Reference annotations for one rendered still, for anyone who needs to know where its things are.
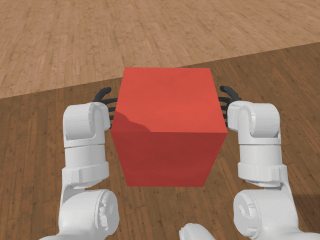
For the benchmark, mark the left robot forearm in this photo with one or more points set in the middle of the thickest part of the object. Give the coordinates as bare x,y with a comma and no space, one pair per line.
84,127

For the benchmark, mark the robot right hand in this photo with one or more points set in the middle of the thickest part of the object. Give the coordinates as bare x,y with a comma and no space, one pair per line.
234,97

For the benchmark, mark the right robot forearm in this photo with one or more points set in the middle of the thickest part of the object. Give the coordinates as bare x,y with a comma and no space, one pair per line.
259,137

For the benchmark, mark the robot left hand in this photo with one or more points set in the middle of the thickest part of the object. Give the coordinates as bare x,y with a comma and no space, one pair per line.
100,95

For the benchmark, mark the robot right upper arm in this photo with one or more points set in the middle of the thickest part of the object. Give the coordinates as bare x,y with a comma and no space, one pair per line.
267,214

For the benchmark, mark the robot left upper arm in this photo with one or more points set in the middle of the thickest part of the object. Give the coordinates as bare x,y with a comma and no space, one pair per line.
87,215

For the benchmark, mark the robot right thigh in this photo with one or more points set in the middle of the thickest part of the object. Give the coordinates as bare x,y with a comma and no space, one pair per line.
195,232

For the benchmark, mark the carton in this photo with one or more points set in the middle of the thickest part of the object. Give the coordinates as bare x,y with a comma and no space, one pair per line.
168,126

